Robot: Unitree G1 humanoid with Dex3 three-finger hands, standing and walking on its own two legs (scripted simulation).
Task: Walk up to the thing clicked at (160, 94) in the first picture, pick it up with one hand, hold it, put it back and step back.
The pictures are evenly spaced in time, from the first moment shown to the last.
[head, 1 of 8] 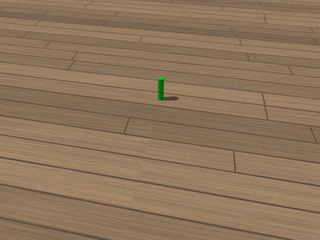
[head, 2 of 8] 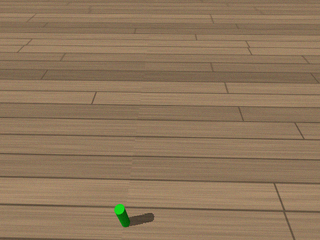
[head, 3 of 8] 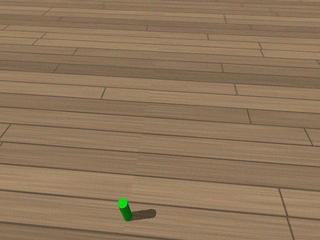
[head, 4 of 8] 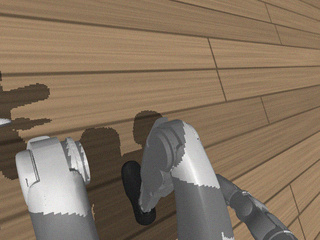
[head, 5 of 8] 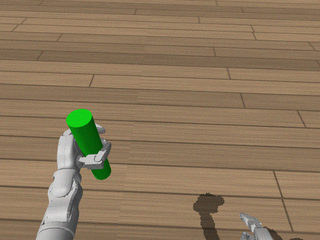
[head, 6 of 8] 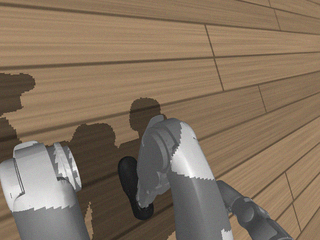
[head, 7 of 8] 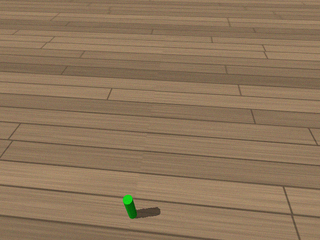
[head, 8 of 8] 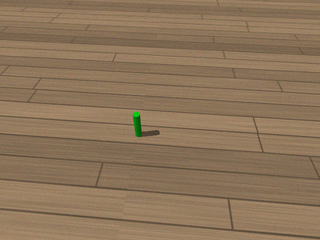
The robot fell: no
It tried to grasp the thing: yes
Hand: left
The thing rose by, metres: 0.66
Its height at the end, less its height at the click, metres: +0.00
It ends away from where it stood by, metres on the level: 0.01
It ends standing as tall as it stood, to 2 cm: yes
